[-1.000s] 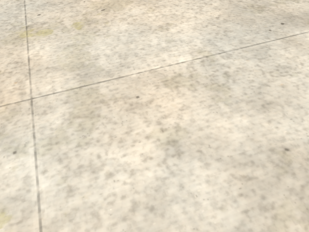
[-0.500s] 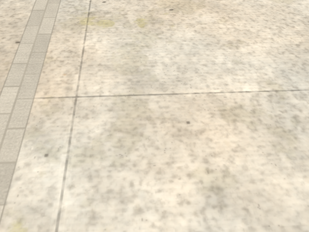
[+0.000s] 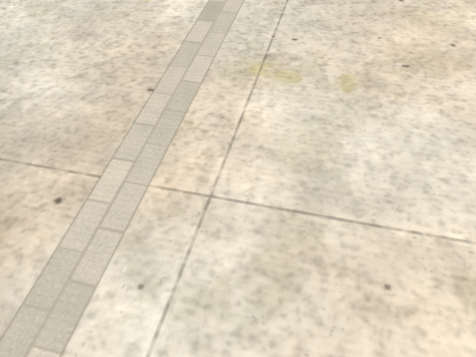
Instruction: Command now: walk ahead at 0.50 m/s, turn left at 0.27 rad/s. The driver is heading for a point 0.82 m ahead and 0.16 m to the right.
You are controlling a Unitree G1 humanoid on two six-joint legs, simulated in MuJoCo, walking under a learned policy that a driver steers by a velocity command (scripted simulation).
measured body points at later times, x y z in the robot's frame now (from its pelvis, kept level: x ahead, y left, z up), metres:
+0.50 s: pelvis +0.26 +0.03 +0.00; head +0.27 +0.04 +0.45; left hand +0.38 +0.28 -0.13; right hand +0.26 -0.24 -0.12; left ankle +0.24 +0.11 -0.75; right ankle +0.28 -0.12 -0.66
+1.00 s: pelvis +0.50 -0.10 +0.00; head +0.52 -0.12 +0.44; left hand +0.67 +0.13 -0.13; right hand +0.50 -0.38 -0.13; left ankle +0.60 +0.04 -0.67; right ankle +0.48 -0.13 -0.75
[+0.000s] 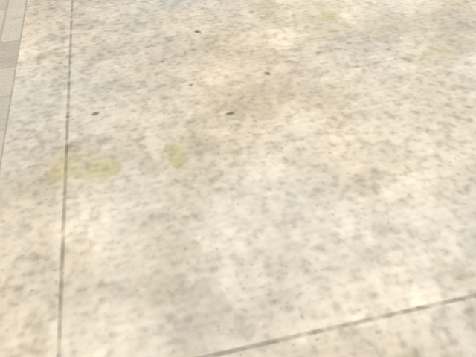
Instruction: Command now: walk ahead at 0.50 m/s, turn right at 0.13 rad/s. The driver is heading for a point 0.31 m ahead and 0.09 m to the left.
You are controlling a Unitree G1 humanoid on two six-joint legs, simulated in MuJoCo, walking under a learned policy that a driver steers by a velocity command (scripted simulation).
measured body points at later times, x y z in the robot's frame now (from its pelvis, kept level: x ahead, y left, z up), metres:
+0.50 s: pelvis +0.23 +0.05 +0.00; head +0.27 +0.06 +0.44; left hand +0.26 +0.30 -0.15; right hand +0.33 -0.19 -0.14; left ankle +0.30 +0.11 -0.74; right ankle +0.20 -0.08 -0.67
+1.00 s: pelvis +0.29 +0.02 +0.00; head +0.30 +0.01 +0.45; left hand +0.29 +0.25 -0.15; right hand +0.33 -0.21 -0.16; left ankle +0.30 +0.11 -0.74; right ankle +0.30 -0.09 -0.74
